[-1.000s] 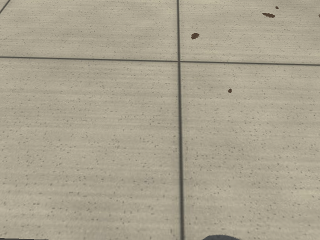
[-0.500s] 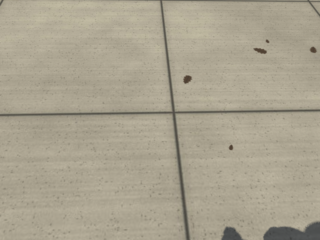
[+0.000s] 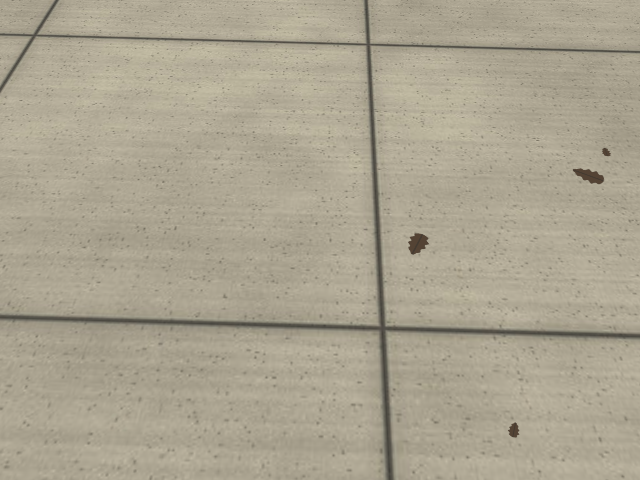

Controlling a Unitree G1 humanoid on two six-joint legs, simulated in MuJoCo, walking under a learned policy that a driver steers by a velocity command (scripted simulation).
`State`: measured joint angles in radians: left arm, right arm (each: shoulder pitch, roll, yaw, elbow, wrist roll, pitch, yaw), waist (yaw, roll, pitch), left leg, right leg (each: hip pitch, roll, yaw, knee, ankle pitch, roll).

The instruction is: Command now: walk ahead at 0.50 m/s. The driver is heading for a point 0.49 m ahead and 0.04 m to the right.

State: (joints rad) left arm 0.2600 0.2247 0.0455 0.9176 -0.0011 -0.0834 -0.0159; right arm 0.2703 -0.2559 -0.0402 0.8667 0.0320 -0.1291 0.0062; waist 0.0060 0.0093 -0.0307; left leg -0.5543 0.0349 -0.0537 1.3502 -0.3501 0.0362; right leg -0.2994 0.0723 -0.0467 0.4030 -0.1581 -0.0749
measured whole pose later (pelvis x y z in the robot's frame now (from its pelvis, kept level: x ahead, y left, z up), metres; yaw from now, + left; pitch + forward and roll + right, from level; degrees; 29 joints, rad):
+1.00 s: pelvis +0.43 +0.03 -0.01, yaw -9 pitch +2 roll +0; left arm 0.11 0.19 0.04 0.88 0.02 -0.01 0.01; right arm 0.17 -0.24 -0.06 0.94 0.00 0.00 -0.05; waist 0.00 0.03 0.01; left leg -0.41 0.07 -0.02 0.79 -0.44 -0.05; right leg -0.41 0.02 -0.03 0.47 -0.10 -0.04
